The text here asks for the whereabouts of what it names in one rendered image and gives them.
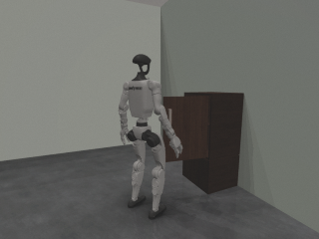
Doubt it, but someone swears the right robot upper arm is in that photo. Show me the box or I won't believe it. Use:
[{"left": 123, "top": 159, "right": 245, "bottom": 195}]
[{"left": 148, "top": 80, "right": 161, "bottom": 116}]

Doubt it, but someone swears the left robot forearm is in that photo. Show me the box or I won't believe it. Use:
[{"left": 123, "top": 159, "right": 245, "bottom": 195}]
[{"left": 119, "top": 108, "right": 128, "bottom": 129}]

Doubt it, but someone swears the right robot thigh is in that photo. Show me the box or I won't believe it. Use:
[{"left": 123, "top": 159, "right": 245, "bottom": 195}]
[{"left": 145, "top": 131, "right": 165, "bottom": 179}]

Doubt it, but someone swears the cupboard door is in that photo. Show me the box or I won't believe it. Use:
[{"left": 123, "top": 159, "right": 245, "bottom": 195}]
[{"left": 162, "top": 96, "right": 209, "bottom": 162}]

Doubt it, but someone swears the handle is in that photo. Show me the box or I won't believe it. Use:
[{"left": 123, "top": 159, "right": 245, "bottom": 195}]
[{"left": 168, "top": 109, "right": 172, "bottom": 124}]

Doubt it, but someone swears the right robot forearm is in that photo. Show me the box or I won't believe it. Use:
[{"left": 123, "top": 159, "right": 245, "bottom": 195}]
[{"left": 159, "top": 106, "right": 176, "bottom": 139}]

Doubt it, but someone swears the left robot upper arm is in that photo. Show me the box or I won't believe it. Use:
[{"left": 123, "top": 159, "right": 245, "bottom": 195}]
[{"left": 119, "top": 81, "right": 130, "bottom": 112}]

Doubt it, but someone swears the robot torso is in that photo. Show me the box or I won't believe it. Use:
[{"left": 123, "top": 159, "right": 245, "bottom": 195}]
[{"left": 128, "top": 77, "right": 154, "bottom": 141}]

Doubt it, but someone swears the robot left hand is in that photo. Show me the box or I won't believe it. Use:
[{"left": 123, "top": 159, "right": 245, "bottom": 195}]
[{"left": 120, "top": 128, "right": 130, "bottom": 144}]

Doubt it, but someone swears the robot right hand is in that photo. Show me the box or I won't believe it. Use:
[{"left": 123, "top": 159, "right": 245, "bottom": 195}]
[{"left": 169, "top": 136, "right": 183, "bottom": 158}]

